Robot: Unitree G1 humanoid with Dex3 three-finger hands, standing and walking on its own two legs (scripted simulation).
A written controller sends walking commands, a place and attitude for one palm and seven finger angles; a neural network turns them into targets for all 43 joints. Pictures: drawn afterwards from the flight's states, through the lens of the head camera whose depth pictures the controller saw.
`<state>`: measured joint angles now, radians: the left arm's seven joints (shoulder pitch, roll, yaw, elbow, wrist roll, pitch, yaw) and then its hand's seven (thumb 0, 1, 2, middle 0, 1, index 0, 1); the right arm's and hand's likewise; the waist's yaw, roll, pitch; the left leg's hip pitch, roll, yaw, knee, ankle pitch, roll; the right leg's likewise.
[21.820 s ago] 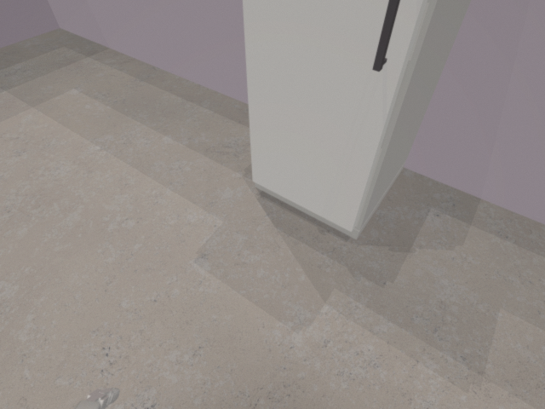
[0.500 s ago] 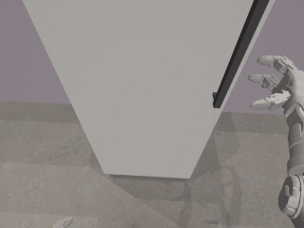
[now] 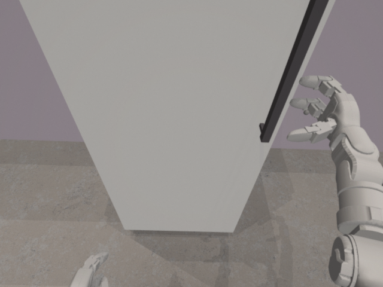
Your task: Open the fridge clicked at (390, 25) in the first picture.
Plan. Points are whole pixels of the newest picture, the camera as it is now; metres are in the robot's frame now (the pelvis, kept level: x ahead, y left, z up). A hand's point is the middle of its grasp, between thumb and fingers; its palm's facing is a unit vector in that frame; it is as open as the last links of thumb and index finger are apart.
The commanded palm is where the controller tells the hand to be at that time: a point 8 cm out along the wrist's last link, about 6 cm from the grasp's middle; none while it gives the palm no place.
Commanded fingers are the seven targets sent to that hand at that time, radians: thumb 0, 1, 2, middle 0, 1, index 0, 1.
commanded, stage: feel for the door with the fingertips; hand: right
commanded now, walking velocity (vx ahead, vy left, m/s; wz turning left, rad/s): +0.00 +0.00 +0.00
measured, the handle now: (283, 78) +0.49 -0.14 +0.22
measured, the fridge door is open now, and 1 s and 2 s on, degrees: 0 0 0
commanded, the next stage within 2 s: slide the fingers in behind the handle in 0.38 s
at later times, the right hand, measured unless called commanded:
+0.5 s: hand (305, 106) +0.44 -0.19 +0.19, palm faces -0.05 +1.00 -0.01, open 13.7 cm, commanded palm +0.43 -0.23 +0.18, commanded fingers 0.00 0.50 -0.30 0.30 1.20 0.30 1.20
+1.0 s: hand (298, 108) +0.43 -0.17 +0.19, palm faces -0.09 +1.00 +0.01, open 14.0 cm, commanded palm +0.42 -0.22 +0.18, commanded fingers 0.00 0.50 -0.30 0.30 1.20 0.30 1.20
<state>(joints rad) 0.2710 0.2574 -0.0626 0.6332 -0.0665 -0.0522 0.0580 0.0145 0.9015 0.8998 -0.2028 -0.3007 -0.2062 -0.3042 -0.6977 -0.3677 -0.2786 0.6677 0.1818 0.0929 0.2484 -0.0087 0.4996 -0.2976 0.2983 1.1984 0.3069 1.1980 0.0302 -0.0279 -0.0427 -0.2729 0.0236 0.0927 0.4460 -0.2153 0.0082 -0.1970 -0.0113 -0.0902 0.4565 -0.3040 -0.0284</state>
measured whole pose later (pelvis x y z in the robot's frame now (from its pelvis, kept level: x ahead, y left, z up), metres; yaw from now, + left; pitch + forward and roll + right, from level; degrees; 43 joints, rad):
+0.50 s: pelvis -0.02 +0.00 +0.00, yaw +0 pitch +4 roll +0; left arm 0.38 0.30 -0.05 0.69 -0.06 -0.08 0.07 0.01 0.90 0.90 -0.20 -0.30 -0.21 -0.30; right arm -0.89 -0.47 -0.30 0.99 0.16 -0.05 0.30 -0.01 0.50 -0.30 0.33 1.23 0.34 1.22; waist 0.08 -0.02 -0.03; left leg -0.35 0.03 0.09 0.47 -0.20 0.01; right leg -0.28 -0.01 -0.09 0.50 -0.29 -0.03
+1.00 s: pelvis -0.01 -0.01 +0.00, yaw +1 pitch +4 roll +1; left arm 0.35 0.29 -0.05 0.67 -0.07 -0.10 0.05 0.01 0.90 0.90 -0.20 -0.30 -0.21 -0.30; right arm -0.81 -0.39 -0.27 0.85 0.19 -0.01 0.28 -0.01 0.50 -0.30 0.30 1.20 0.31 1.20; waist 0.06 -0.03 -0.05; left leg -0.33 0.03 0.08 0.46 -0.20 0.00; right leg -0.26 -0.01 -0.10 0.49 -0.30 -0.04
